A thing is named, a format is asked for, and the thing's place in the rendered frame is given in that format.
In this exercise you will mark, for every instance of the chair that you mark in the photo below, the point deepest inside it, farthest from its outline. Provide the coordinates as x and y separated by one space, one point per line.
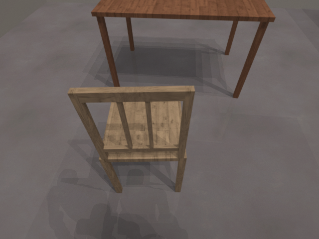
144 124

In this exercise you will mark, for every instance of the table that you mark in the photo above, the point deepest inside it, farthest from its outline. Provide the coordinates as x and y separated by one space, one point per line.
231 10

